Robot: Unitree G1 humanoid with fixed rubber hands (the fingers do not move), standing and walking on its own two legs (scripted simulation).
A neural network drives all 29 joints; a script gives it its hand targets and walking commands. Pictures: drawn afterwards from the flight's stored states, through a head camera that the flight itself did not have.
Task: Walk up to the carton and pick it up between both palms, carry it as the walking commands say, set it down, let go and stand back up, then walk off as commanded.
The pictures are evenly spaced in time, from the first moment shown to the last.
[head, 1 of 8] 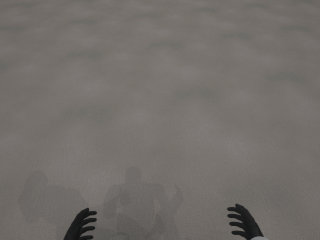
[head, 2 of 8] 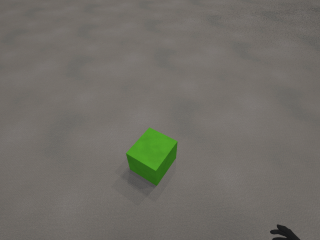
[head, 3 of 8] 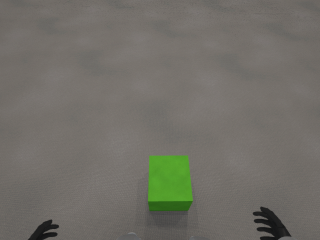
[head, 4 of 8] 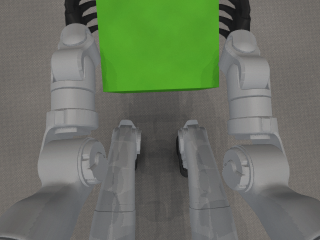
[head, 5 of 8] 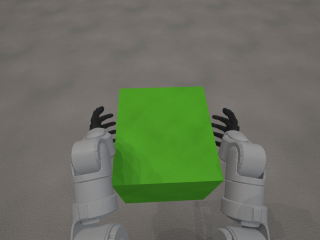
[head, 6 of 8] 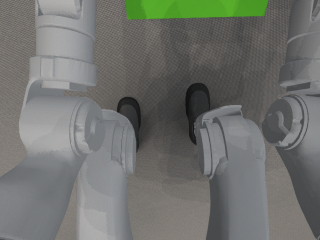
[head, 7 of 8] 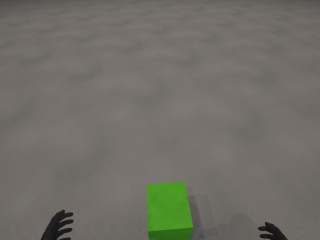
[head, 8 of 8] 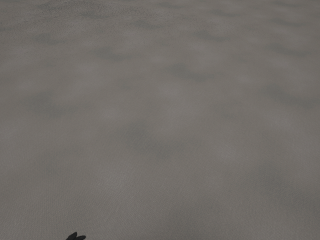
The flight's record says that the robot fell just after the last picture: no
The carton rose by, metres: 0.70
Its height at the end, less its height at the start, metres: +0.00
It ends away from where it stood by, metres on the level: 0.70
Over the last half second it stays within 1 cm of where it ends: yes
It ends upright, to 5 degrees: yes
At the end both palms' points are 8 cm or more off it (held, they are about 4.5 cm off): yes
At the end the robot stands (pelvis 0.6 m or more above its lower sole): yes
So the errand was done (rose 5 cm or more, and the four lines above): yes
